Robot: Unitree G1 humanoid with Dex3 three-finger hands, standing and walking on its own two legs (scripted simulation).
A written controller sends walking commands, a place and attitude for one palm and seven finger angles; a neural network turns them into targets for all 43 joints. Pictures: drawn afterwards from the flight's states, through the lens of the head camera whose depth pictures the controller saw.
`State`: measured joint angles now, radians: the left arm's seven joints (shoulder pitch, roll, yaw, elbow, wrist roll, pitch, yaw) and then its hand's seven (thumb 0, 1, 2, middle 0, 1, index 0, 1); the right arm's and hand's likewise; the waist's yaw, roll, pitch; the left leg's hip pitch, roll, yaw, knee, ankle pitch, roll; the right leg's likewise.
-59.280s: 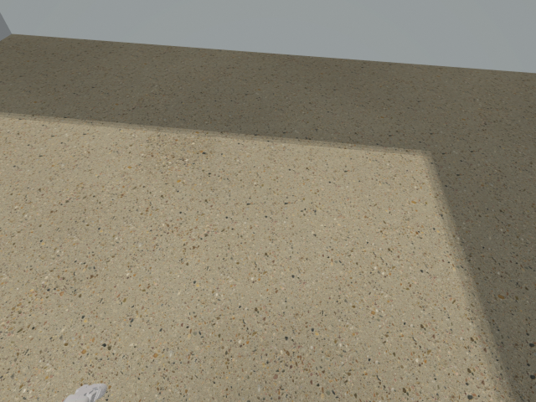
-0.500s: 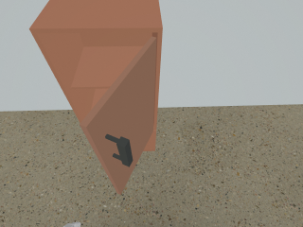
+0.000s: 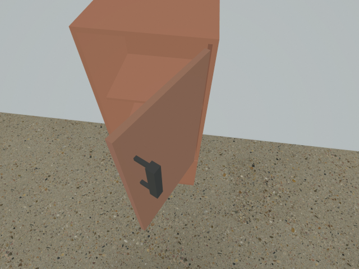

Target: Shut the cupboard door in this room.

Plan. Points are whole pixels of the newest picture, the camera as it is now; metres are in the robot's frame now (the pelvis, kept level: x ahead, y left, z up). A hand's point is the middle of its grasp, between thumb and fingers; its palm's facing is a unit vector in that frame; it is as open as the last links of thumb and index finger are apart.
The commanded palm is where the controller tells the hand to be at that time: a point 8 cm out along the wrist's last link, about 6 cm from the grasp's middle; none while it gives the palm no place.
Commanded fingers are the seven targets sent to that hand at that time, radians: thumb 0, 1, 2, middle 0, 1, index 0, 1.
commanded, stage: stand and wait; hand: left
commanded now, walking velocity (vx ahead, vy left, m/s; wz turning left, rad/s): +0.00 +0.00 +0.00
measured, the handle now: (147, 176) +0.33 +0.10 -0.02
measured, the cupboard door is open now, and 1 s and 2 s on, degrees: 64 64 64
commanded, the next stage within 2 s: turn or walk to find it in 0.34 s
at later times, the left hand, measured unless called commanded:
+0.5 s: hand out of the picture +0.01 +0.13 -0.17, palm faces +0.14 -0.97 -0.20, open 7.3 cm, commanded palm none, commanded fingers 0.00 0.90 0.90 -0.20 -0.30 -0.20 -0.30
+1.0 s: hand out of the picture +0.03 +0.16 -0.17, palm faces +0.18 -0.96 -0.22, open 7.4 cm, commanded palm none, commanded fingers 0.00 0.90 0.90 -0.20 -0.30 -0.20 -0.30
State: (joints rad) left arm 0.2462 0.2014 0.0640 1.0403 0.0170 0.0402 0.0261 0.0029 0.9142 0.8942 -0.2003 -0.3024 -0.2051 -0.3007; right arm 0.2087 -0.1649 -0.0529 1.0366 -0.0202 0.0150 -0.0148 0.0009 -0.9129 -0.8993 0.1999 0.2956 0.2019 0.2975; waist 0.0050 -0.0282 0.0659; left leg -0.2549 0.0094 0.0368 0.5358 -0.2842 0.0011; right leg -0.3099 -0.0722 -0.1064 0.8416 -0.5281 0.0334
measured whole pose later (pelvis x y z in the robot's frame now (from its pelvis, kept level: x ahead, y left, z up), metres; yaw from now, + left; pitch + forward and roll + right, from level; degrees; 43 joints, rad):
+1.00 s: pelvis +0.02 -0.03 +0.00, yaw +8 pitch +0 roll +0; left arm 0.22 0.16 0.05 1.04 0.02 0.01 0.03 0.00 0.91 0.89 -0.20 -0.30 -0.20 -0.30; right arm 0.27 -0.14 -0.03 1.09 -0.01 0.02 -0.03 0.00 -0.92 -0.90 0.20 0.30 0.20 0.30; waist 0.00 0.00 0.07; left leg -0.24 0.01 -0.04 0.56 -0.32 -0.03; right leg -0.18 -0.06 -0.20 0.56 -0.36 -0.02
